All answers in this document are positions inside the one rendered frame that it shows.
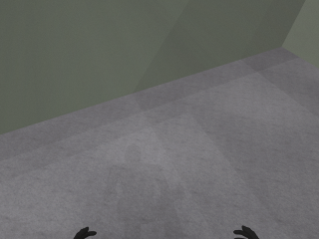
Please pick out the right robot hand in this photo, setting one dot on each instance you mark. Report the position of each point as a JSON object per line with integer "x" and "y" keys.
{"x": 246, "y": 232}

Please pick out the left robot hand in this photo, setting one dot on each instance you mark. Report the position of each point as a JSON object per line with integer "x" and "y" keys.
{"x": 84, "y": 233}

